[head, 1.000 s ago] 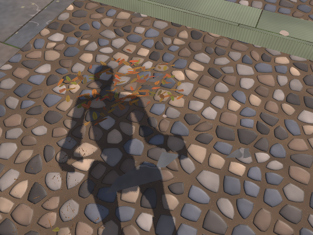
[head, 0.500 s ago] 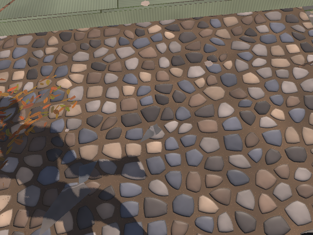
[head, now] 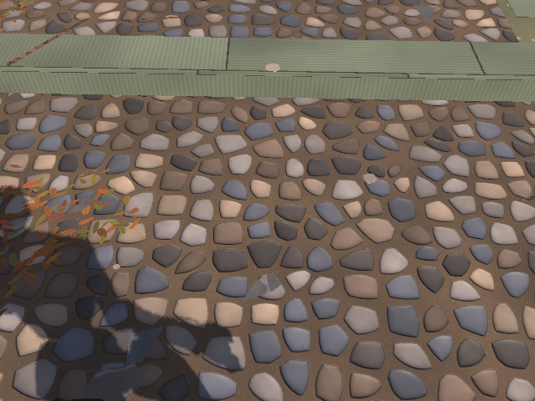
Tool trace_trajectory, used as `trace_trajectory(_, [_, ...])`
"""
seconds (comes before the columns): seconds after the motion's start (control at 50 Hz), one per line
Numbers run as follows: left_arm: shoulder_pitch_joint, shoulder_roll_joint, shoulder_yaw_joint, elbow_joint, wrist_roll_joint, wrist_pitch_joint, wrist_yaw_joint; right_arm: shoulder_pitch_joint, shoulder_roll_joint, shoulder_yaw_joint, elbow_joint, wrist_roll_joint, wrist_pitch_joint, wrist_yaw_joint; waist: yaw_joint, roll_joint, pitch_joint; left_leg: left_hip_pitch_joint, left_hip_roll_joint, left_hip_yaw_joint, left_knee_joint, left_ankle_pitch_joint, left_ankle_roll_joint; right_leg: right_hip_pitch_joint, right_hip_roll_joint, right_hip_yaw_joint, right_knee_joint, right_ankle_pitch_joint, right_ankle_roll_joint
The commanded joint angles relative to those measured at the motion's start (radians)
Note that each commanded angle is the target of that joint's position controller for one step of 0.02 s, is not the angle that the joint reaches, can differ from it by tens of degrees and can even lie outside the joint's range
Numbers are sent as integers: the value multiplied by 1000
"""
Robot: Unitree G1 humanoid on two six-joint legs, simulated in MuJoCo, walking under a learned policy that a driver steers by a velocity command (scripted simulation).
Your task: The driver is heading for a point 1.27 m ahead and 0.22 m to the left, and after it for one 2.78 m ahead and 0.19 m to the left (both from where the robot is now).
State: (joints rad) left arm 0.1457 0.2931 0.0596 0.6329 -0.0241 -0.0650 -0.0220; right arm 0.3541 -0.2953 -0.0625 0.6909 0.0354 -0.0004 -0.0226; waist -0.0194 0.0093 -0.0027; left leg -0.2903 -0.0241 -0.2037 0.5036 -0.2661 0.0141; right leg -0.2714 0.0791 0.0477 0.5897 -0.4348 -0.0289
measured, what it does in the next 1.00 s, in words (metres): walks ahead: right foot, then left foot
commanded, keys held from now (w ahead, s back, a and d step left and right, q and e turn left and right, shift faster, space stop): w+q+shift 0.46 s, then w+e+shift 0.54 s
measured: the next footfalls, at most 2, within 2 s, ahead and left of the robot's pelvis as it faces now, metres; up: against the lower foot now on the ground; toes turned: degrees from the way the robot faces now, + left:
right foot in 0.04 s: +0.02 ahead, -0.12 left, +0.00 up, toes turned +5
left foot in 0.46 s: +0.37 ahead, +0.18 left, +0.00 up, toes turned +30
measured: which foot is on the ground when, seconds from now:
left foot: down 0.00-0.02, up 0.04-0.44, down 0.46-0.92, up 0.94-1.00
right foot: up 0.00-0.02, down 0.04-0.46, up 0.48-0.90, down 0.92-1.00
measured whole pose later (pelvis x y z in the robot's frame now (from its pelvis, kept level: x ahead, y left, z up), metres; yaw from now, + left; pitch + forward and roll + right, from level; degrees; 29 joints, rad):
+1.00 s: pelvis +0.69 +0.27 -0.03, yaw +13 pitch -1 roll -1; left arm 0.31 0.32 0.05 0.84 0.01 -0.02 -0.02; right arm 0.28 -0.26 0.00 0.80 -0.04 -0.09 -0.01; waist 0.05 -0.02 0.05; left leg -0.24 -0.07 0.02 1.45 -0.37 0.00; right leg -0.42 0.17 -0.08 0.66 -0.24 -0.21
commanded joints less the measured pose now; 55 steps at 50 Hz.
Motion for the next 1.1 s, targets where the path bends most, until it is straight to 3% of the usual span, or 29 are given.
trace_trajectory(0.02, [160,97,52,15,-8,-40,1,-247,-123,-33,-168,2,-2,-15,158,122,-58,-305,34,-147,-96,-237,63,434,-62,-20,-256,262,9])
trace_trajectory(0.04, [275,139,66,39,-8,-34,13,-237,-39,-9,-184,3,-11,-8,184,-53,-110,-476,-30,-41,200,-251,15,614,-242,178,-281,124,-25])
trace_trajectory(0.06, [258,272,66,16,99,1,35,-262,-70,-24,-221,-69,-5,26,171,-256,-62,-692,-81,100,387,-272,11,551,-519,555,-423,-330,-112])
trace_trajectory(0.08, [206,219,62,6,112,9,40,-331,-108,-30,-243,-87,0,44,153,-137,28,-735,43,80,524,-173,18,436,-543,586,-422,-371,-150])
trace_trajectory(0.1, [186,159,38,7,94,7,39,-325,-97,-30,-223,-81,0,63,122,-81,73,-749,48,72,578,-103,22,400,-484,479,-414,-316,-125])
trace_trajectory(0.16, [217,134,20,40,66,-13,39,-225,-88,-26,-153,-80,11,113,83,-120,51,-681,70,129,730,16,18,358,-353,184,-433,-37,-59])
trace_trajectory(0.26, [336,92,0,120,68,-40,22,-399,-76,-3,-191,-79,19,133,110,-103,156,-702,73,196,681,122,27,323,-313,-66,-464,252,-37])
trace_trajectory(0.34, [387,114,-2,175,72,-43,39,-542,-42,32,-233,-76,12,154,125,-93,204,-559,55,358,412,114,82,329,-305,-228,-475,617,1])
trace_trajectory(0.38, [390,148,-1,192,67,-39,51,-505,-33,40,-218,-75,14,140,75,-118,138,-340,-35,452,312,60,139,338,-305,-306,-344,1272,21])
trace_trajectory(0.42, [370,219,15,194,65,-15,65,-271,-87,15,-158,-74,11,118,-73,-180,-16,-63,-102,429,294,-36,194,340,-362,-301,-14,1621,13])
trace_trajectory(0.44, [331,240,21,174,63,-8,61,-53,-145,-14,-93,-70,2,100,-170,-186,-123,212,-123,364,251,-65,234,217,-378,-279,243,1553,-9])
trace_trajectory(0.46, [307,211,18,161,71,-9,46,98,-206,-49,-24,-68,-2,73,-218,-105,-185,499,-82,232,140,-71,258,-14,-311,-271,569,1023,-2])
trace_trajectory(0.48, [328,64,-21,76,56,-25,20,-8,-304,-70,-38,-77,14,53,-70,187,-214,755,225,-295,15,-271,342,-469,-129,-233,961,-17,43])
trace_trajectory(0.5, [245,139,-11,18,42,-45,23,32,-306,-73,-74,-75,21,47,-129,49,-355,760,325,-594,-169,-360,391,-550,-108,-17,1058,71,23])
trace_trajectory(0.54, [208,127,-20,31,21,-49,28,9,-205,-50,-6,-75,-2,25,-54,-69,-62,434,311,-375,-252,-153,324,-541,-196,-20,947,179,6])
trace_trajectory(0.6, [309,61,-36,117,56,18,5,-72,-101,-7,22,-70,-69,21,74,-80,45,88,217,-101,-330,-3,259,-344,-252,24,794,156,9])
trace_trajectory(0.7, [77,24,-37,76,21,35,-19,6,-75,6,92,-56,-126,53,28,11,186,50,88,239,-413,471,84,-443,-184,-12,468,388,-31])
trace_trajectory(0.78, [-27,3,-51,62,21,13,-45,41,-66,26,122,-43,-149,37,6,12,133,176,86,374,-448,915,9,-320,-101,-188,189,629,-79])
trace_trajectory(0.84, [39,53,-41,100,27,20,-48,26,-137,13,124,-50,-143,-6,68,97,25,372,147,414,-295,1378,-36,-178,-12,-242,99,620,-109])
trace_trajectory(0.86, [119,90,-29,125,31,29,-43,10,-163,5,119,-60,-126,-23,119,119,-20,409,168,414,-165,1513,-44,-95,30,-258,100,543,-117])
trace_trajectory(0.9, [500,187,18,231,39,40,-27,-117,-215,-13,80,-86,-86,-40,329,115,-145,282,194,392,378,1529,-45,255,30,-162,67,398,-196])
trace_trajectory(0.92, [633,221,46,271,24,42,-10,-199,-203,-18,72,-78,-73,-28,408,-23,-131,100,46,418,894,820,-31,398,-31,-69,-62,386,-271])
trace_trajectory(0.94, [540,232,45,287,24,52,1,-231,1,40,5,-103,-101,-5,240,-276,-39,-378,-98,313,1249,-251,-31,534,-115,129,134,584,-308])
trace_trajectory(0.96, [427,260,47,232,45,46,8,-91,20,63,-79,-60,-118,8,108,-259,-224,-605,-72,106,1319,-276,-39,683,-284,594,-77,278,-492])
trace_trajectory(0.98, [370,193,45,189,44,48,15,-134,-51,69,-82,-83,-143,18,122,-63,-163,-628,-18,50,1177,-165,-9,566,-329,762,-317,-51,-463])
trace_trajectory(1.0, [314,149,36,190,46,46,19,-159,-91,65,-74,-90,-149,27,63,79,-21,-582,35,61,1042,-81,2,358,-309,707,-390,-129,-405])
trace_trajectory(1.02, [278,144,31,191,43,36,19,-177,-88,67,-76,-110,-137,26,17,118,53,-525,62,76,960,-84,-9,202,-263,634,-404,-67,-366])
trace_trajectory(1.06, [247,142,22,184,39,4,22,-178,-80,79,-85,-125,-83,29,-37,118,134,-402,115,105,774,-88,-52,-56,-172,496,-441,4,-336])
trace_trajectory(1.1, [231,172,33,172,35,-19,17,-276,-71,89,-129,-113,-66,38,-18,70,158,-288,134,167,543,25,-81,-204,-101,381,-482,148,-324])
Velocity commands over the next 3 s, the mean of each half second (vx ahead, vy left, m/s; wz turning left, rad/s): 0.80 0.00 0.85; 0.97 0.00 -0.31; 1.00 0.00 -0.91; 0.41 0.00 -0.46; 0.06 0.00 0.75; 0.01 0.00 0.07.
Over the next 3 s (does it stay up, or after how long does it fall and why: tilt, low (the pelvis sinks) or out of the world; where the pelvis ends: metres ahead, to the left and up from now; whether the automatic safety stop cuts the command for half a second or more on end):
stays up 1.52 0.39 -0.01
